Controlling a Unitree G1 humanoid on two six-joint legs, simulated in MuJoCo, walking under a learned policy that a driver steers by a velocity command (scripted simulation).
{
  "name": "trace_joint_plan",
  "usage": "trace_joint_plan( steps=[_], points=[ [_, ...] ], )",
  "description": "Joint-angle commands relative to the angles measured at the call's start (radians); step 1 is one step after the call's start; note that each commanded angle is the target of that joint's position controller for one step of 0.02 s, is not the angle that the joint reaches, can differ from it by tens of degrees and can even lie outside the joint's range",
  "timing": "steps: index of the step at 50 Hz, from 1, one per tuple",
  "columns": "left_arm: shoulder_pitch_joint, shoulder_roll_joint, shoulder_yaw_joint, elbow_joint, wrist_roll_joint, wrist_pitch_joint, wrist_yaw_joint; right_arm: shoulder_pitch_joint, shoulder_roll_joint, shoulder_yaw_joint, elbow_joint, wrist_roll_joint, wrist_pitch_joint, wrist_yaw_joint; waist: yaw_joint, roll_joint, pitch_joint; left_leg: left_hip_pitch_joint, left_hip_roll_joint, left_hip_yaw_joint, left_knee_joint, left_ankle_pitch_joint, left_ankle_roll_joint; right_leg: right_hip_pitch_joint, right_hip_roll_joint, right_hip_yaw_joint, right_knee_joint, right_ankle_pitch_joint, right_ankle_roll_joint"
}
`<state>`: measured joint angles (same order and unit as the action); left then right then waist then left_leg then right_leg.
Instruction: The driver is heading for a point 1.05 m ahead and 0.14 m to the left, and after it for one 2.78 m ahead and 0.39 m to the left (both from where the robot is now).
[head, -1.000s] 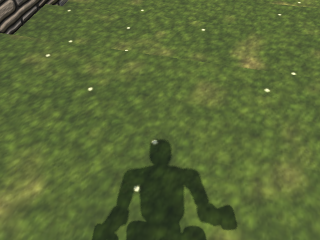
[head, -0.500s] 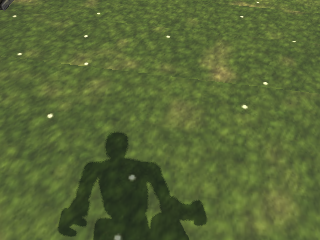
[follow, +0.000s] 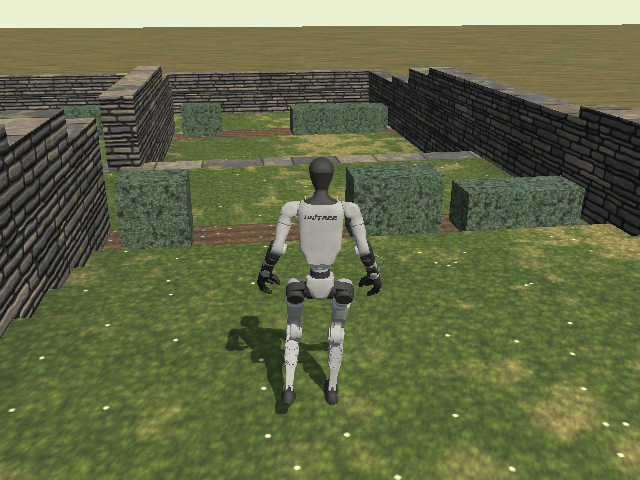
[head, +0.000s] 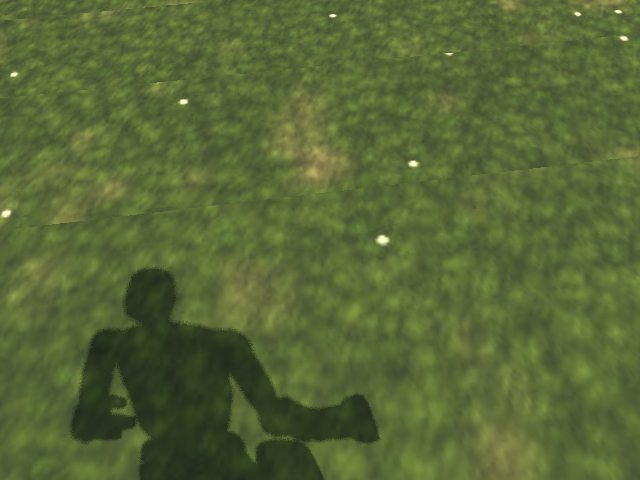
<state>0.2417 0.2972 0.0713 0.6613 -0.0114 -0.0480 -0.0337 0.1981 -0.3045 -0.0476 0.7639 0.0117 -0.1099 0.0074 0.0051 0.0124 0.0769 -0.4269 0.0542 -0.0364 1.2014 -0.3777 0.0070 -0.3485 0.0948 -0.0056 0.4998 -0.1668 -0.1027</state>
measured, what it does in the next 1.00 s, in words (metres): walks ahead: left foot, then right foot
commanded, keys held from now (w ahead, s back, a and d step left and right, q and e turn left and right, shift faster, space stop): w+e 0.04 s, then w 0.30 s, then w+q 0.66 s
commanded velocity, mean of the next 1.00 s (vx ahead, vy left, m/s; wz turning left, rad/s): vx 0.50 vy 0.00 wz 0.10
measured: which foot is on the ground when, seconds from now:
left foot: up 0.00-0.32, down 0.34-0.86, up 0.88-1.00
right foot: down 0.00-0.36, up 0.38-0.82, down 0.84-1.00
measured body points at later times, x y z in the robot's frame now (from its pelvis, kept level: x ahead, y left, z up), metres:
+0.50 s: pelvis +0.29 +0.06 +0.00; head +0.32 +0.07 +0.45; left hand +0.42 +0.33 -0.11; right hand +0.38 -0.22 -0.10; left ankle +0.35 +0.15 -0.73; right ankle +0.19 -0.07 -0.64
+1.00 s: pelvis +0.56 +0.00 +0.01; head +0.58 +0.00 +0.46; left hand +0.62 +0.26 -0.10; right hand +0.70 -0.23 -0.11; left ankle +0.50 +0.12 -0.64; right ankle +0.57 -0.11 -0.73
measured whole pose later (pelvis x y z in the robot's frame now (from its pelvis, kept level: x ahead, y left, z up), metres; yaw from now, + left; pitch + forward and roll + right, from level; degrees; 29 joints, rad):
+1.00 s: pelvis +0.56 +0.00 +0.01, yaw +10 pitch +2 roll +0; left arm 0.29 0.23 -0.01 0.73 0.05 -0.10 0.01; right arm 0.27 -0.26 -0.02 0.80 -0.08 -0.11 0.07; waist 0.01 0.02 -0.02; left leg -0.54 0.00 -0.04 1.14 -0.29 0.04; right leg -0.22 -0.01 -0.09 0.38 -0.20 -0.02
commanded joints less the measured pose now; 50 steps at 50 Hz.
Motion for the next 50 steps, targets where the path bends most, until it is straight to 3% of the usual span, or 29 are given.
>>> trace_joint_plan(
  steps=[1, 3, 7, 12, 15, 17, 18, 19, 20, 21, 22, 23, 25, 27, 31, 35, 36, 37, 38, 40, 41, 42, 43, 44, 45, 46, 47, 48, 50],
  points=[
    [-0.013, 0.120, 0.031, -0.083, 0.006, -0.025, 0.014, 0.020, -0.119, -0.032, -0.075, -0.021, -0.006, -0.001, -0.027, -0.028, -0.129, -0.194, 0.060, -0.048, -0.086, 0.078, -0.027, 0.221, -0.273, 0.383, -0.269, 0.232, -0.213],
    [0.004, 0.139, 0.034, -0.068, 0.002, -0.027, 0.027, -0.002, -0.088, -0.021, -0.080, -0.029, 0.010, -0.004, -0.028, -0.028, -0.104, -0.185, 0.054, -0.023, -0.188, 0.140, -0.062, 0.149, -0.250, 0.305, -0.284, 0.297, -0.208],
    [0.058, 0.141, 0.030, -0.031, -0.002, -0.022, 0.043, -0.146, -0.040, 0.004, -0.103, -0.024, 0.007, 0.006, 0.041, -0.075, -0.074, -0.107, 0.015, 0.010, -0.518, 0.449, -0.081, 0.094, -0.177, 0.185, -0.280, 0.203, -0.133],
    [0.137, 0.152, 0.031, 0.022, -0.008, -0.019, 0.039, -0.249, -0.077, -0.004, -0.136, -0.005, -0.009, 0.025, 0.086, -0.096, -0.040, -0.120, -0.007, -0.009, -0.672, 0.477, -0.033, 0.221, -0.256, 0.264, -0.228, 0.102, -0.114],
    [0.136, 0.157, 0.035, 0.039, -0.005, -0.007, 0.043, -0.206, -0.102, -0.017, -0.134, -0.005, -0.016, 0.032, 0.052, -0.128, -0.038, -0.096, -0.016, -0.002, -0.704, 0.348, 0.016, 0.314, -0.303, 0.309, -0.167, 0.207, -0.091],
    [0.110, 0.133, 0.025, 0.035, 0.001, 0.001, 0.043, -0.033, -0.145, -0.044, -0.088, -0.012, -0.022, 0.024, -0.042, -0.111, -0.141, 0.151, -0.040, 0.034, -0.743, 0.349, 0.071, 0.302, -0.230, 0.252, 0.040, 0.445, -0.049],
    [0.110, 0.097, 0.006, 0.013, 0.018, 0.004, 0.046, 0.132, -0.196, -0.056, -0.065, -0.021, -0.021, 0.020, -0.107, -0.029, -0.298, 0.410, 0.098, -0.118, -0.705, 0.375, 0.136, 0.180, -0.168, 0.185, 0.310, 0.312, -0.010],
    [0.252, 0.025, -0.013, 0.004, -0.002, -0.012, 0.044, 0.222, -0.274, -0.080, -0.027, -0.023, -0.010, 0.027, -0.054, 0.278, -0.410, 0.746, 0.292, -0.583, -0.798, 0.149, 0.307, -0.204, -0.004, 0.095, 0.673, -0.198, 0.080],
    [0.221, 0.088, -0.009, 0.009, -0.005, -0.024, 0.042, 0.228, -0.183, -0.055, -0.023, 0.010, -0.007, 0.037, -0.080, 0.240, -0.382, 0.770, 0.304, -0.762, -0.916, -0.072, 0.306, -0.359, -0.029, 0.166, 0.775, -0.396, 0.083],
    [0.106, 0.142, 0.006, -0.011, -0.018, -0.031, 0.038, 0.161, -0.135, -0.041, -0.037, 0.014, -0.001, 0.034, -0.089, 0.143, -0.236, 0.660, 0.276, -0.634, -0.926, -0.087, 0.264, -0.424, -0.086, 0.151, 0.804, -0.315, 0.078],
    [0.028, 0.135, 0.001, -0.029, -0.009, -0.040, 0.039, 0.106, -0.123, -0.035, -0.054, 0.001, 0.008, 0.031, -0.079, 0.052, -0.163, 0.537, 0.230, -0.524, -0.933, 0.011, 0.241, -0.407, -0.122, 0.117, 0.768, -0.244, 0.075],
    [-0.015, 0.124, 0.003, -0.045, 0.010, -0.049, 0.039, 0.077, -0.114, -0.031, -0.058, -0.006, 0.013, 0.030, -0.061, 0.022, -0.100, 0.436, 0.196, -0.456, -0.948, 0.129, 0.244, -0.398, -0.147, 0.105, 0.700, -0.195, 0.079],
    [0.004, 0.097, 0.002, -0.047, 0.022, -0.052, 0.036, 0.062, -0.092, -0.023, -0.064, -0.013, 0.014, 0.023, -0.019, 0.066, -0.107, 0.358, 0.138, -0.375, -0.977, 0.281, 0.241, -0.307, -0.172, 0.101, 0.595, -0.142, 0.093],
    [0.008, 0.071, -0.005, -0.049, 0.025, -0.047, 0.037, 0.075, -0.104, -0.028, -0.058, -0.001, 0.015, 0.015, -0.007, 0.081, -0.111, 0.317, 0.122, -0.322, -0.994, 0.357, 0.258, -0.279, -0.169, 0.078, 0.495, -0.148, 0.118],
    [-0.126, 0.036, -0.022, -0.078, 0.021, -0.049, 0.036, 0.111, -0.150, -0.045, -0.040, 0.010, 0.028, -0.008, -0.043, 0.067, -0.072, 0.226, 0.084, -0.243, -1.009, 0.370, 0.234, -0.218, -0.141, 0.061, 0.223, 0.051, 0.155],
    [-0.235, 0.047, -0.019, -0.098, 0.005, -0.062, 0.023, 0.176, -0.154, -0.048, -0.021, 0.018, 0.047, -0.017, -0.083, 0.075, -0.068, 0.213, 0.078, -0.260, -0.962, 0.335, 0.208, -0.129, -0.096, 0.069, 0.061, 0.194, 0.162],
    [-0.149, -0.024, -0.071, -0.068, 0.128, -0.032, -0.007, 0.183, -0.079, -0.007, -0.015, -0.137, 0.009, 0.049, -0.049, 0.095, -0.089, 0.210, 0.095, -0.282, -0.957, 0.253, 0.245, -0.128, -0.132, 0.071, 0.099, 0.149, 0.145],
    [-0.166, 0.007, -0.060, -0.072, 0.128, -0.016, -0.013, 0.177, -0.085, -0.018, -0.019, -0.119, -0.005, 0.079, -0.051, 0.085, -0.049, 0.200, 0.124, -0.315, -0.948, 0.231, 0.248, -0.120, -0.154, 0.083, 0.104, 0.104, 0.129],
    [-0.196, 0.046, -0.054, -0.087, 0.110, -0.012, -0.007, 0.162, -0.103, -0.019, -0.025, -0.092, -0.011, 0.090, -0.043, 0.069, -0.050, 0.200, 0.129, -0.328, -0.929, 0.215, 0.239, -0.098, -0.155, 0.074, 0.087, 0.080, 0.117],
    [-0.206, 0.089, -0.046, -0.095, 0.065, -0.031, 0.014, 0.168, -0.123, -0.021, -0.012, -0.069, -0.013, 0.087, -0.020, 0.040, -0.060, 0.229, 0.122, -0.349, -0.870, 0.315, 0.221, 0.001, -0.137, 0.033, 0.003, 0.099, 0.074],
    [-0.155, 0.115, -0.038, -0.082, 0.047, -0.046, 0.026, 0.183, -0.129, -0.022, -0.003, -0.071, -0.011, 0.081, 0.000, 0.034, -0.096, 0.221, 0.090, -0.344, -0.798, 0.424, 0.190, 0.125, -0.128, 0.021, -0.026, 0.118, 0.041],
    [-0.020, 0.143, -0.027, -0.055, 0.042, -0.065, 0.032, 0.178, -0.091, -0.008, -0.004, -0.084, -0.015, 0.079, 0.059, -0.018, -0.205, 0.139, -0.001, -0.291, -0.594, 0.470, 0.123, 0.355, -0.184, 0.061, 0.005, 0.170, -0.047],
    [0.184, 0.190, -0.023, -0.022, 0.047, -0.070, 0.037, 0.287, 0.038, 0.033, -0.041, -0.103, -0.037, 0.074, 0.077, -0.292, -0.504, -0.168, -0.212, -0.148, -0.249, 0.148, 0.023, 0.857, -0.450, 0.461, -0.033, 0.263, -0.330],
    [0.293, 0.139, -0.037, 0.013, 0.067, -0.062, 0.036, 0.198, 0.001, 0.027, -0.048, -0.093, -0.045, 0.089, 0.142, -0.252, -0.415, -0.438, -0.193, -0.115, -0.017, -0.185, 0.010, 0.864, -0.537, 0.705, -0.172, 0.059, -0.320],
    [0.234, 0.125, -0.032, 0.027, 0.066, -0.070, 0.031, 0.101, -0.033, 0.012, -0.047, -0.080, -0.041, 0.076, 0.120, -0.120, -0.176, -0.535, -0.112, -0.106, 0.092, -0.085, 0.031, 0.653, -0.516, 0.586, -0.209, -0.096, -0.216],
    [0.150, 0.065, -0.049, 0.022, 0.061, -0.068, 0.033, 0.094, -0.032, 0.012, -0.026, -0.074, -0.034, 0.051, 0.073, -0.106, -0.107, -0.487, -0.038, -0.071, 0.096, 0.018, 0.042, 0.476, -0.478, 0.436, -0.239, -0.129, -0.162],
    [0.115, -0.004, -0.073, 0.024, 0.057, -0.063, 0.034, 0.119, -0.023, 0.015, -0.013, -0.087, -0.025, 0.041, 0.035, -0.115, -0.126, -0.392, 0.006, -0.080, 0.022, 0.098, 0.052, 0.390, -0.440, 0.344, -0.283, -0.050, -0.143],
    [0.082, -0.035, -0.080, 0.022, 0.060, -0.064, 0.043, 0.089, -0.005, 0.023, -0.018, -0.102, -0.016, 0.046, 0.021, -0.108, -0.100, -0.341, 0.026, -0.072, -0.006, 0.125, 0.046, 0.328, -0.421, 0.277, -0.312, 0.055, -0.135],
    [0.048, -0.017, -0.068, 0.022, 0.072, -0.066, 0.060, 0.039, 0.026, 0.029, -0.027, -0.091, 0.000, 0.064, 0.005, -0.095, -0.112, -0.306, 0.038, -0.046, -0.100, 0.117, 0.023, 0.317, -0.396, 0.159, -0.358, 0.157, -0.125]
  ],
)
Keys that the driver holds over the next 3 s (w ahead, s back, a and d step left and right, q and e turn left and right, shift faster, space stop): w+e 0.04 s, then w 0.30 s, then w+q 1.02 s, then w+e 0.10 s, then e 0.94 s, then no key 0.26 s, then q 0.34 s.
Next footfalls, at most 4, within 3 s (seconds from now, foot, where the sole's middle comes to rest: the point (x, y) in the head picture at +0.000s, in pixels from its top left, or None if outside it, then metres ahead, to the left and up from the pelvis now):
0.34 left None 0.39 0.14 -0.77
0.84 right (391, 394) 0.61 -0.10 -0.77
1.34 left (247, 298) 0.85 0.23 -0.77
1.74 right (304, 227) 1.07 0.09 -0.77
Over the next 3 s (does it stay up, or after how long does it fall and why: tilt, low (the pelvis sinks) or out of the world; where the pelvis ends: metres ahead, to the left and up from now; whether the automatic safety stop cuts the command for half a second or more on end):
stays up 0.95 0.16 0.01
